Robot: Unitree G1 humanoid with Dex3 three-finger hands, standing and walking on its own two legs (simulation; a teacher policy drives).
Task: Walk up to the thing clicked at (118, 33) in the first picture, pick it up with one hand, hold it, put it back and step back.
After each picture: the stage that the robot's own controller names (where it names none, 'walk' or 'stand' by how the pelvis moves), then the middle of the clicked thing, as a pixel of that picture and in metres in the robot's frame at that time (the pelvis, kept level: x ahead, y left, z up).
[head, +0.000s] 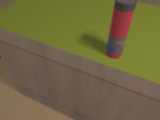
stand; (119, 30) +0.55 -0.12 +0.11
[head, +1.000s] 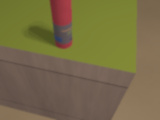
walk; (61, 17) +0.54 +0.11 +0.14
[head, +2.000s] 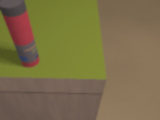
stand; (22, 36) +0.47 +0.22 +0.13
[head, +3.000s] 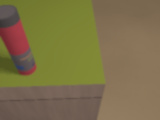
stand; (17, 45) +0.44 +0.23 +0.11
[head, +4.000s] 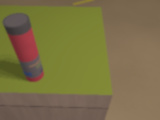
stand; (27, 52) +0.42 +0.20 +0.11
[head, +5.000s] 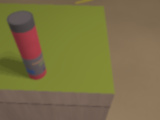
stand; (30, 50) +0.43 +0.19 +0.11
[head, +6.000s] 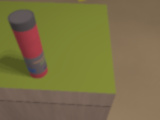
stand; (31, 48) +0.43 +0.19 +0.11
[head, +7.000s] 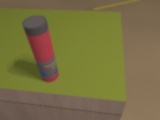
rise first; (43, 53) +0.43 +0.17 +0.11
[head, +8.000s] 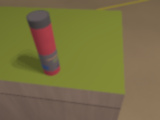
go down; (46, 46) +0.46 +0.16 +0.12
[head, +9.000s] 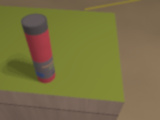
go down; (41, 52) +0.43 +0.15 +0.12
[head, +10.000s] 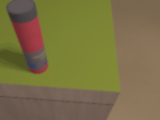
close in; (31, 42) +0.44 +0.16 +0.13
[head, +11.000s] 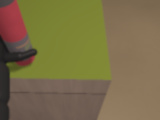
close; (13, 30) +0.45 +0.18 +0.16
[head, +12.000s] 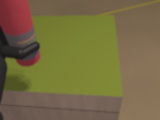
lift; (16, 22) +0.34 +0.16 +0.31
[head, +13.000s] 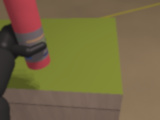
lift; (26, 23) +0.36 +0.15 +0.30
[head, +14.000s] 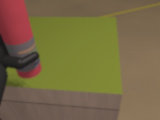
hold; (17, 33) +0.33 +0.17 +0.29
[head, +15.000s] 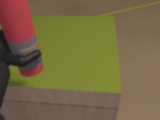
hold; (19, 31) +0.34 +0.16 +0.29
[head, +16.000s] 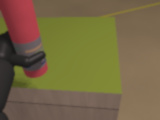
crouch; (24, 32) +0.34 +0.15 +0.28
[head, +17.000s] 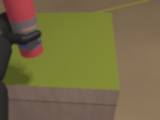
crouch; (21, 12) +0.41 +0.16 +0.30
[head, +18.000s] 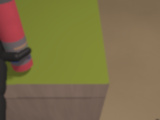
lower; (11, 33) +0.46 +0.19 +0.16
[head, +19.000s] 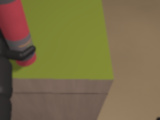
lower; (15, 29) +0.45 +0.18 +0.16
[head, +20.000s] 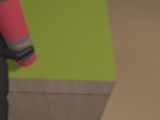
lower; (14, 29) +0.45 +0.19 +0.16
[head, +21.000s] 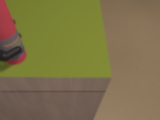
lower; (1, 28) +0.45 +0.21 +0.16
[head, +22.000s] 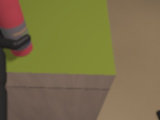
lower; (10, 17) +0.48 +0.18 +0.17
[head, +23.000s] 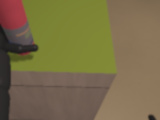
open; (12, 17) +0.47 +0.18 +0.17
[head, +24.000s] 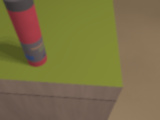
sink last; (29, 33) +0.46 +0.17 +0.15
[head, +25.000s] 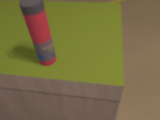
stand; (40, 35) +0.48 +0.19 +0.15
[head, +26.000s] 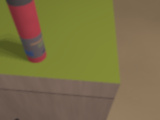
stand; (29, 29) +0.47 +0.18 +0.16
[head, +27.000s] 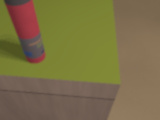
stand; (27, 29) +0.46 +0.18 +0.17
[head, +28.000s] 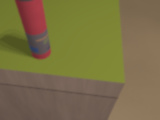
stand; (34, 25) +0.47 +0.18 +0.17
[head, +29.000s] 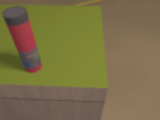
stand; (25, 43) +0.48 +0.21 +0.11
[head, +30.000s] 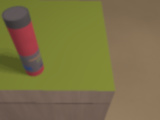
stand; (27, 46) +0.44 +0.20 +0.11
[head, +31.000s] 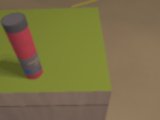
stand; (25, 50) +0.44 +0.21 +0.11
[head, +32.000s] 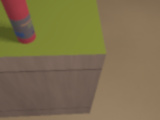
walk; (17, 10) +0.53 +0.24 +0.13
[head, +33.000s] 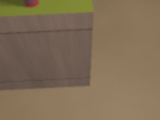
walk; out of the picture +0.79 +0.27 +0.14
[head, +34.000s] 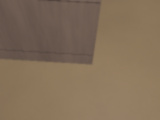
walk; out of the picture +1.02 +0.20 +0.15
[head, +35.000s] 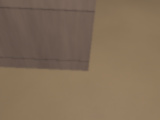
stand; out of the picture +1.10 +0.21 +0.14
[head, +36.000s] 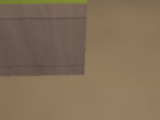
stand; out of the picture +1.06 +0.27 +0.10
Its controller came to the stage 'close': yes
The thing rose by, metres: 0.20
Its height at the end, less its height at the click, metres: +0.00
